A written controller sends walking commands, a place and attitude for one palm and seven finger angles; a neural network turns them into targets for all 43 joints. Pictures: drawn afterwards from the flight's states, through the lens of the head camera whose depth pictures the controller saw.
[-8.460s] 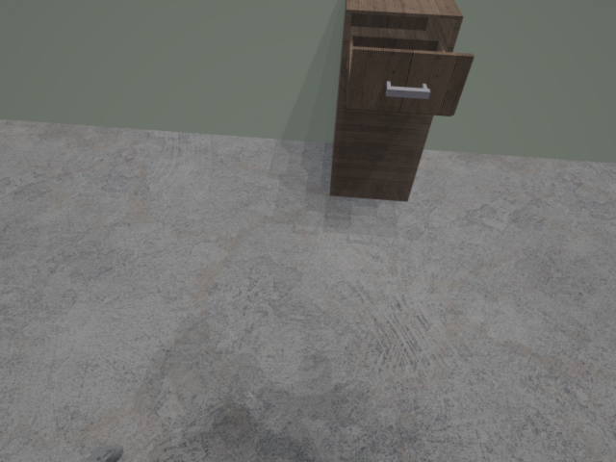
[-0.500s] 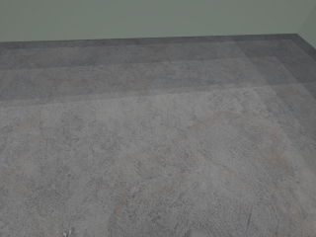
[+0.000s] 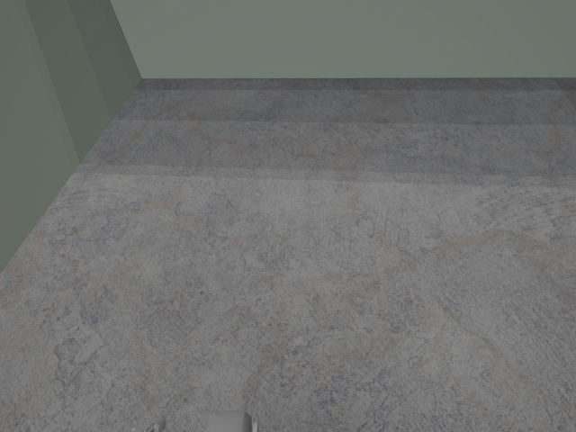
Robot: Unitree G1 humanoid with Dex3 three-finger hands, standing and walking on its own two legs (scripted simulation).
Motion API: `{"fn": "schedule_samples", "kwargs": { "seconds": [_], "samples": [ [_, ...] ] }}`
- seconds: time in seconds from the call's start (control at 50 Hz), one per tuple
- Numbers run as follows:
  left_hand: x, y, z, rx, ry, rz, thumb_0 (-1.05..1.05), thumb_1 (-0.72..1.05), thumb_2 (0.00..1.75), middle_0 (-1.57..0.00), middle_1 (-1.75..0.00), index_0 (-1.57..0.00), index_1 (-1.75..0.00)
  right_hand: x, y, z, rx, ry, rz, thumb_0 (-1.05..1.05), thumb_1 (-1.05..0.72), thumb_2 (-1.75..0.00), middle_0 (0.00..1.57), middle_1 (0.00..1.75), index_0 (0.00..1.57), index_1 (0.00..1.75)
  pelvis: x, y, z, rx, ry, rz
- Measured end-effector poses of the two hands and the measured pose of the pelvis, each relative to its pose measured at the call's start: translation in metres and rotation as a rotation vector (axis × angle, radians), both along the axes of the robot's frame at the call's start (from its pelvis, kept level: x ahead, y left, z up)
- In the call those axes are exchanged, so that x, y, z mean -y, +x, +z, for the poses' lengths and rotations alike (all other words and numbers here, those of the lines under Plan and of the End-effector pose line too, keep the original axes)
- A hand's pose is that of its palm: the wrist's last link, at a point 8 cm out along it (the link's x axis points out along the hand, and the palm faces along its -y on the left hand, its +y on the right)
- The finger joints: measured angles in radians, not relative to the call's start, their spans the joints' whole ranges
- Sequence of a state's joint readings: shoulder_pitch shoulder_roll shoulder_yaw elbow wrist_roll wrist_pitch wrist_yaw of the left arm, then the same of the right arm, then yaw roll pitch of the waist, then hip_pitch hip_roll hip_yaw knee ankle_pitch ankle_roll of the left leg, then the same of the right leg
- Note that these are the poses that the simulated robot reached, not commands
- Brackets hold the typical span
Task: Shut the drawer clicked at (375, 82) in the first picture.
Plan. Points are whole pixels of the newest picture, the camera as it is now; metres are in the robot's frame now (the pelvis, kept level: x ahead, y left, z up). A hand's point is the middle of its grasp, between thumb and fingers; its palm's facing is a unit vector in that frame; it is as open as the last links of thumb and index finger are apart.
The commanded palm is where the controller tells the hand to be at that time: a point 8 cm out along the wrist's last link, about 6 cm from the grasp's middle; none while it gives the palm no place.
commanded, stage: turn to face it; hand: left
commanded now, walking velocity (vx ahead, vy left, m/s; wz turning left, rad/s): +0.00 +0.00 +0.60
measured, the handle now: out of the picture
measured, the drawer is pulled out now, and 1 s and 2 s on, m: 0.30 0.30 0.30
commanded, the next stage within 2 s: none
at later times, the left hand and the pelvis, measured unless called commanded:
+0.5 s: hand out of the picture +0.01 +0.30 -0.17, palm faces +0.34 -0.91 -0.25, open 7.4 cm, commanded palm none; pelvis +0.00 +0.06 +0.00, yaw +17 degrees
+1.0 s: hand out of the picture +0.00 +0.23 -0.14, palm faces +0.55 -0.79 -0.28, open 7.4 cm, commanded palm none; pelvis +0.02 +0.01 +0.00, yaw +36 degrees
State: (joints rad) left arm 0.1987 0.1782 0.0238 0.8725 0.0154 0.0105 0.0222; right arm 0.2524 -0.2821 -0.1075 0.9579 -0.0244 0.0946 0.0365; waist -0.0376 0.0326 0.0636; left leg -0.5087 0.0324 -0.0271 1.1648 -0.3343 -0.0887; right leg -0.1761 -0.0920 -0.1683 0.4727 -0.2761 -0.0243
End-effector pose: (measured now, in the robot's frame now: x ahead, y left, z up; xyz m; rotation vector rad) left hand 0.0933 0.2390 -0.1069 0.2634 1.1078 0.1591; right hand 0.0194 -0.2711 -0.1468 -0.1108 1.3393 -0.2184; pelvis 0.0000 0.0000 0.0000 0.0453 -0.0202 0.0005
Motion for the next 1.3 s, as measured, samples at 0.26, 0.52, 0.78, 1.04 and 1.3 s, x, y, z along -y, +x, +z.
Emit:
{"fn": "schedule_samples", "kwargs": {
  "seconds": [0.26, 0.52, 0.78, 1.04, 1.3],
  "samples": [
    [-0.067, -0.134, -0.053, -0.224, -0.057, 0.302, 0.0, 0.91, 0.9, -0.21, -0.3, -0.2, -0.3, -0.07, 0.143, 0.019, 0.2, -0.084, 0.336, 0.0, -0.91, -0.9, 0.19, 0.3, 0.2, 0.3, -0.044, 0.0, -0.022, -0.027, -0.044, 0.174],
    [-0.099, -0.105, -0.031, -0.068, -0.053, 0.39, 0.0, 0.91, 0.9, -0.2, -0.3, -0.2, -0.3, -0.125, 0.151, 0.032, 0.194, -0.043, 0.456, 0.0, -0.91, -0.9, 0.2, 0.3, 0.21, 0.3, -0.061, 0.001, -0.003, -0.013, -0.071, 0.311],
    [-0.063, -0.057, -0.006, 0.104, 0.024, 0.417, 0.0, 0.91, 0.9, -0.2, -0.3, -0.2, -0.3, -0.073, 0.13, -0.012, 0.022, 0.005, 0.462, 0.0, -0.91, -0.9, 0.2, 0.3, 0.21, 0.3, -0.02, 0.017, -0.015, -0.02, -0.05, 0.458],
    [-0.017, -0.143, -0.007, 0.001, -0.019, 0.649, 0.0, 0.91, 0.9, -0.21, -0.3, -0.2, -0.3, -0.081, 0.183, 0.001, -0.008, -0.011, 0.663, 0.01, -0.91, -0.9, 0.19, 0.3, 0.2, 0.3, -0.012, 0.022, -0.002, -0.002, -0.009, 0.654],
    [-0.015, -0.28, -0.057, -0.202, -0.12, 0.922, 0.0, 0.91, 0.9, -0.2, -0.3, -0.2, -0.3, -0.22, 0.244, 0.023, 0.242, -0.015, 0.959, 0.0, -0.91, -0.9, 0.2, 0.3, 0.2, 0.3, -0.05, -0.005, -0.021, -0.002, -0.053, 0.798]
  ]
}}
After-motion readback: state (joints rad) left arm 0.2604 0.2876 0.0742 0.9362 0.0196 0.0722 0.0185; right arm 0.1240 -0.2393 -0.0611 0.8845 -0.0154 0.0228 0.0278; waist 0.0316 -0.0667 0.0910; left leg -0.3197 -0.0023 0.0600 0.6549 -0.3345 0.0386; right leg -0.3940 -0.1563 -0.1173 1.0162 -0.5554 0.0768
